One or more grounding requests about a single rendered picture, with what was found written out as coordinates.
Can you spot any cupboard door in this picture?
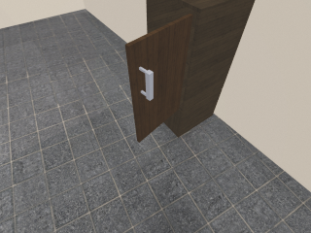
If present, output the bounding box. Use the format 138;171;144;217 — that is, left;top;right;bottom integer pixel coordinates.
125;14;193;143

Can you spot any handle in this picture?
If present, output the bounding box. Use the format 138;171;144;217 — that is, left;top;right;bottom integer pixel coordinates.
139;67;154;101

